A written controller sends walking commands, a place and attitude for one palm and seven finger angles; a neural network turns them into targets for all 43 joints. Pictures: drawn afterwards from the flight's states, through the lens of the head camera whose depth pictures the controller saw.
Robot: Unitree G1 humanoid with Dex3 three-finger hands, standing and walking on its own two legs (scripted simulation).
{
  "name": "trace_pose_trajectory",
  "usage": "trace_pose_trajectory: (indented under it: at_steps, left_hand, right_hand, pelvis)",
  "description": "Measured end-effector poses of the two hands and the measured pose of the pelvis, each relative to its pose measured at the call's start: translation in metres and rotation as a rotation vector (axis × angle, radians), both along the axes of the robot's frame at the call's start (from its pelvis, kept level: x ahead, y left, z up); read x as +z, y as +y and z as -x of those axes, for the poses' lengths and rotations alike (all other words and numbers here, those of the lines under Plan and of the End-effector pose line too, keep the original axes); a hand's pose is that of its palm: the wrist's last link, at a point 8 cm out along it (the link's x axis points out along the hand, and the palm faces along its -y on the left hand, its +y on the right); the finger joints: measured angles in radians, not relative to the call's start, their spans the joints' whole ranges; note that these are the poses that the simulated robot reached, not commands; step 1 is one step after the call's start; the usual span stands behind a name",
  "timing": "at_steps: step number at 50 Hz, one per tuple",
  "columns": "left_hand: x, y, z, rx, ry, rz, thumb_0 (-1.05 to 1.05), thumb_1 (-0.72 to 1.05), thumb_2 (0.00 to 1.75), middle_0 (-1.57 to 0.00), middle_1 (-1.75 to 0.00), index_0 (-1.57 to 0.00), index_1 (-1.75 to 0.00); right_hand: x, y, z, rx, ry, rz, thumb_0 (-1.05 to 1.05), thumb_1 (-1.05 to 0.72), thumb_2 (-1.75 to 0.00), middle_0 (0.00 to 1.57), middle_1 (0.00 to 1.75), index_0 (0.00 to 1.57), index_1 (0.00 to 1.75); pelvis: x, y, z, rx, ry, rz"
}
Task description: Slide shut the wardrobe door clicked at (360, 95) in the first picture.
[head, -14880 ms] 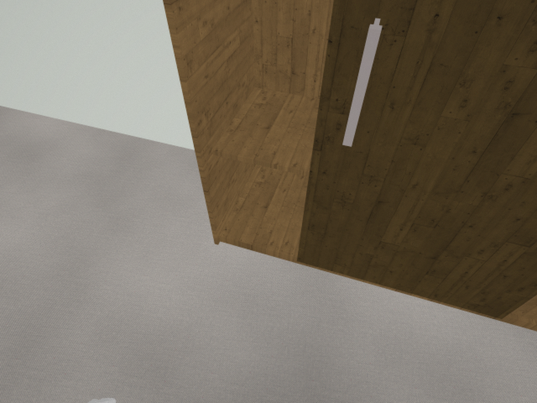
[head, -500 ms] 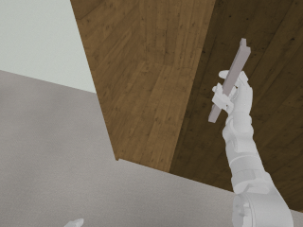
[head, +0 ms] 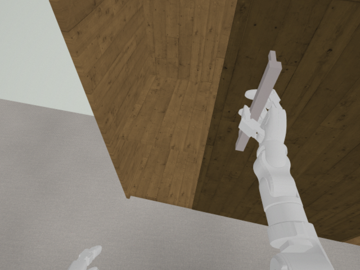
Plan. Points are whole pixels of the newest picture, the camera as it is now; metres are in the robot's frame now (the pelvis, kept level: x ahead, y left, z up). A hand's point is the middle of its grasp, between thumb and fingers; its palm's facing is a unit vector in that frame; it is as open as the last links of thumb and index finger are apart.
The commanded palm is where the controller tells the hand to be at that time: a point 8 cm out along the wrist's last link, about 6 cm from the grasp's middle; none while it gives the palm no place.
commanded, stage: tug the door sideways, standing still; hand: right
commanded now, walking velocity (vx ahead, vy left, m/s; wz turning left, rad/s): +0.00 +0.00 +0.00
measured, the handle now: (253, 107) +0.47 -0.13 +0.11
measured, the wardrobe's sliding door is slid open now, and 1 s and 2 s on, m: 0.36 0.36 0.34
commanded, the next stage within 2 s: step sideways, sliding the door along in 0.78 s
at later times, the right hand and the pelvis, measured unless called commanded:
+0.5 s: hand (242, 120) +0.42 -0.09 +0.12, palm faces +0.18 +0.98 -0.03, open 5.9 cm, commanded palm +0.39 -0.09 +0.12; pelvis -0.02 +0.00 -0.01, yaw -3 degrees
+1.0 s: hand (245, 121) +0.42 -0.10 +0.12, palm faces +0.08 +0.99 -0.12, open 6.1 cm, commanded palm +0.40 -0.13 +0.12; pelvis -0.03 -0.01 +0.00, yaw -1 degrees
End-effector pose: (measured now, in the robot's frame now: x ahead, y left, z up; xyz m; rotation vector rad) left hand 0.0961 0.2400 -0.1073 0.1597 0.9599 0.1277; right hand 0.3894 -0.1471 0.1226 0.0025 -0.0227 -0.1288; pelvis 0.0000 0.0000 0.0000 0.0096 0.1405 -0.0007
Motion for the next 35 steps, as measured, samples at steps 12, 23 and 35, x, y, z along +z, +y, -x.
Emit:
trace_pose_trajectory:
  at_steps: [12,23,35]
  left_hand:
    - [-0.008,-0.012,0.002,-0.051,0.013,0.024,0.01,0.91,0.9,-0.2,-0.3,-0.2,-0.3]
    - [-0.021,-0.016,0.047,-0.053,0.099,0.045,0.01,0.91,0.9,-0.2,-0.3,-0.2,-0.3]
    - [-0.022,-0.013,0.067,-0.054,0.116,0.035,0.01,0.91,0.9,-0.2,-0.3,-0.2,-0.3]
  right_hand:
    - [0.001,0.003,0.001,-0.04,0.017,0.015,0.0,-0.73,-0.82,0.35,1.4,0.33,1.4]
    - [0.001,0.006,0.002,-0.057,0.006,0.036,0.0,-0.75,-0.82,0.33,1.4,0.27,1.4]
    - [0.0,0.006,0.002,-0.052,-0.003,0.041,-0.01,-0.76,-0.81,0.33,1.4,0.26,1.4]
  pelvis:
    - [-0.003,-0.001,0.011,-0.033,0.0,0.0]
    - [-0.006,-0.004,0.022,-0.045,0.001,-0.002]
    - [-0.007,-0.007,0.029,-0.046,0.005,-0.003]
